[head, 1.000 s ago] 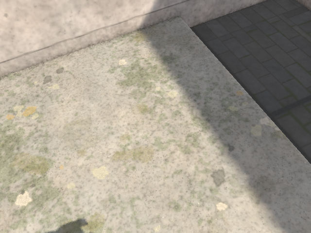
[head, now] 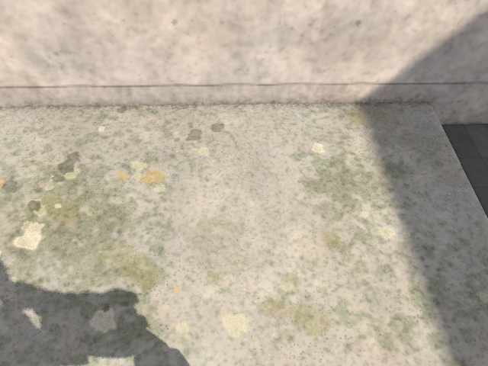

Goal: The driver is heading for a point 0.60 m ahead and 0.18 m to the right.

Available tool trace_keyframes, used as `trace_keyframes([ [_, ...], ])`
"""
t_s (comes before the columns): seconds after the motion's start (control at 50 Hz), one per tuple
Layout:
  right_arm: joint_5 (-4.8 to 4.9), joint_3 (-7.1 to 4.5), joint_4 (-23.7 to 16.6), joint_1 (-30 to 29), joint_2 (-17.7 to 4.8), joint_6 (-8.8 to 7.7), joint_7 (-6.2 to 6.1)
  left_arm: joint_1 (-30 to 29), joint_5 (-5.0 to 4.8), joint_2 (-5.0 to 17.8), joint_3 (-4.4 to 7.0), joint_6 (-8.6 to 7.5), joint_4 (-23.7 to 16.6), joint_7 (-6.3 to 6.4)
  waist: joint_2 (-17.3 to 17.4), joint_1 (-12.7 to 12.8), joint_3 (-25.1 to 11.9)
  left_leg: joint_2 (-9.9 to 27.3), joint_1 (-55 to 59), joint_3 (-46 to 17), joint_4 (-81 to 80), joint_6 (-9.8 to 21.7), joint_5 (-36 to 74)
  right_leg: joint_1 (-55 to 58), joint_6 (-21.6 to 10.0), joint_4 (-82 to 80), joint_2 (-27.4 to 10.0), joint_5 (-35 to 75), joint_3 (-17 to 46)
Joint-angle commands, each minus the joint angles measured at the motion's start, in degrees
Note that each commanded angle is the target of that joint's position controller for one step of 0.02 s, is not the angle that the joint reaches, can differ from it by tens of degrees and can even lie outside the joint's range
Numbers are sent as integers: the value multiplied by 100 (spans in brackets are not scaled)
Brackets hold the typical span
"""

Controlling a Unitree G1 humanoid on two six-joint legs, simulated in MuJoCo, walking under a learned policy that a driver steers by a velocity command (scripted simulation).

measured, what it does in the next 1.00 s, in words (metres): walks ahead, turning right: right foot, then left foot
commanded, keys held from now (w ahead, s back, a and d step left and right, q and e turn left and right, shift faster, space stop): w+e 0.68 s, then no key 0.32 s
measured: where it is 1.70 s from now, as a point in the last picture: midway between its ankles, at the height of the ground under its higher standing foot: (260, 319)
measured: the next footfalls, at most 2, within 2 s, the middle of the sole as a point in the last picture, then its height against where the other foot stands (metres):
right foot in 0.34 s outside the picture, level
left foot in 0.78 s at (225, 291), level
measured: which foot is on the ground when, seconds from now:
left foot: down 0.00-0.36, up 0.38-0.76, down 0.78-1.00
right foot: up 0.00-0.32, down 0.34-0.80, up 0.82-1.00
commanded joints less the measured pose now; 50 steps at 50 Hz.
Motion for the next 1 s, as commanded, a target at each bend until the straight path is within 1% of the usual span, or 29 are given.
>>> trace_keyframes([
  [0.02, -2, -245, -315, -267, -885, -157, -117, -60, 49, 421, 100, 2, -243, -11, 578, 133, -177, 1345, 639, -1376, -1363, 1019, 1495, -733, 168, -727, -123, 795, 53],
  [0.1, 29, -239, 37, 116, -966, -175, -172, -925, -67, 100, -67, 4, -349, -92, 678, -252, 38, 1138, 558, -650, -1437, 660, 1701, -328, 152, -2333, 13, 2167, -146],
  [0.16, 42, -252, 272, 388, -1050, -198, -157, -1434, -170, 109, -95, -23, -475, -194, 624, -461, 306, 1371, 840, -608, -1600, 648, 1278, -332, -45, -2919, 57, 2482, -167],
  [0.22, 35, -272, 477, 519, -1067, -152, -154, -1641, -184, 157, -90, -46, -587, -311, 555, -473, 430, 1652, 1563, -492, -1413, 603, 1738, -645, -319, -3217, 125, 2043, -143],
  [0.26, 34, -293, 537, 486, -1116, -92, -188, -1565, -171, 197, -72, -52, -614, -375, 583, -365, 306, 1720, 1933, -297, -1052, 499, 2877, -473, -518, -3313, 298, 1526, -234],
  [0.28, 17, -306, 528, 442, -1174, -61, -214, -1362, -154, 284, -27, -40, -580, -376, 677, -242, 77, 1688, 2057, -186, -704, 427, 4002, -95, -622, -3274, 484, 1247, -375],
  [0.3, -13, -316, 508, 405, -1232, -15, -244, -960, -137, 436, 57, -17, -492, -354, 787, -30, -287, 1620, 2165, -71, -110, 351, 5207, 472, -747, -3199, 704, 989, -548],
  [0.32, -34, -298, 456, 283, -1236, 47, -279, -177, -134, 635, 181, 7, -308, -311, 725, 413, -782, 1428, 1960, 182, 948, 199, 5933, 1535, -925, -3378, 897, 1152, -687],
  [0.34, -112, -240, 325, 284, -1157, 37, -325, 742, -137, 910, 284, 49, -180, -242, 475, 809, -1408, 1316, 739, 259, 2404, 5, 4866, 3333, -1247, -3197, 286, 1456, 200],
  [0.36, -171, -36, 157, 973, -504, -88, -228, 1252, -131, 1470, 427, 56, -130, -220, -1045, 471, -2235, 163, -1846, 273, 4943, -544, 497, 5654, -2462, -3398, -1300, 498, 3358],
  [0.38, -102, -45, 193, 688, -795, -265, -152, 1373, -232, 918, 315, 81, -80, -197, -784, 721, -2578, -39, -2603, -536, 5494, -515, -1670, 6022, -2459, -4246, -1456, -198, 4548],
  [0.4, 143, -116, -47, 6, -1040, -394, -68, 1014, -204, 777, 261, 120, -142, -135, -531, 753, -1592, 315, -3111, -650, 5539, -447, -1299, 5310, -2147, -4447, -1314, -395, 3722],
  [0.42, 139, -74, -161, -360, -1003, -484, -61, 675, -166, 719, 242, 144, -229, -100, 51, 615, -1000, 561, -3056, -544, 5145, -388, -914, 4387, -1975, -4576, -1101, -74, 3128],
  [0.44, 11, -87, -200, -537, -953, -519, -83, 406, -140, 628, 207, 160, -280, -87, 385, 399, -509, 715, -2881, -452, 4622, -420, -706, 3547, -1888, -4711, -883, 542, 2701],
  [0.48, -103, -108, -200, -353, -894, -438, -108, 133, -65, 523, 164, 160, -382, -48, 99, 39, -271, 886, -2319, -401, 4107, -554, -500, 2606, -1891, -4988, -578, 1318, 2253],
  [0.54, -168, -29, -219, -348, -667, -313, -152, 135, -125, 626, 196, 142, -300, 28, -37, -65, -121, 892, -2081, -146, 3255, -844, -228, 1797, -1903, -5107, -349, 2019, 1645],
  [0.62, -139, 78, -433, -1351, -397, -355, -132, 482, -203, 798, 260, 215, -112, 125, -116, 345, -64, 534, -1386, -5, 1355, -964, 1541, 1309, -1468, -4941, 106, 1526, 1205],
  [0.68, -6, 10, -519, -1705, -553, -407, -83, 817, -258, 823, 278, 294, 24, 156, -244, 478, -146, 372, -1122, -197, 673, -931, 1810, 1713, -1316, -4653, -59, 958, 1656],
  [0.74, -76, -130, -436, -1458, -778, -464, -48, 857, -193, 694, 256, 395, 101, 207, -443, 317, -269, 356, -952, -246, 267, -637, 1530, 2491, -1022, -3787, -231, 1791, 1939],
  [0.76, -126, -168, -348, -1159, -783, -497, -52, 766, -178, 597, 231, 425, 80, 218, -442, 130, -404, 348, -522, -131, -5, -479, 1761, 2552, -863, -3360, -94, 2201, 1863],
  [0.78, -221, -210, -310, -790, -894, -535, -73, 767, -134, 387, 161, 419, 21, 209, -334, -58, -784, 642, 305, -214, -71, -257, 2450, 2391, -638, -2632, 205, 2290, 1669],
  [0.8, -340, -263, -314, -187, -1232, -532, -97, 1009, 1, 62, 38, 388, -114, 201, 604, -161, -1631, 1792, 1924, -1269, 397, 234, 4374, 1480, -342, -1063, 648, 454, 1295],
  [0.82, -260, -339, -106, 71, -1356, -393, -47, 2046, -119, -2, -27, 351, 23, 165, 2198, 122, -2364, 2959, 3157, -3271, 270, 1315, 4463, 124, 0, 587, 1195, -2547, 904],
  [0.84, -75, -286, -164, 16, -1011, -305, -12, 2049, -179, 540, 80, 406, 202, 177, 1406, 15, -2189, 2844, 2763, -3540, -7, 1228, 2979, -187, 97, 1169, 831, -2286, 1115],
  [0.86, -55, -199, -220, -268, -726, -255, -19, 1347, -211, 724, 144, 488, 116, 201, 857, -135, -1480, 2521, 2144, -2769, -132, 989, 2463, -372, 177, 1335, 683, -1886, 959],
  [0.88, -106, -100, -220, -624, -529, -221, -7, 892, -165, 658, 136, 572, 18, 245, 497, -79, -1047, 2216, 1452, -2191, -253, 841, 2544, -278, 228, 1085, 506, -1609, 809],
  [0.9, -128, -34, -183, -915, -396, -208, 8, 655, -106, 568, 133, 640, -81, 268, 516, 53, -706, 2010, 842, -1791, -368, 793, 2739, -83, 253, 646, 307, -1432, 775],
  [0.94, -195, -33, -50, -1168, -399, -200, 23, 780, -80, 213, 51, 723, -44, 269, 907, 291, -523, 1553, 14, -1034, -605, 679, 3237, 788, 308, -434, 203, -1151, 432],
  [1.0, -155, -89, 126, -1190, -560, -158, -16, 753, -23, -8, -39, 702, 10, 273, 1037, 270, -865, 1506, 15, -667, -545, 813, 3997, 1569, 366, -1720, 223, -664, 199],
])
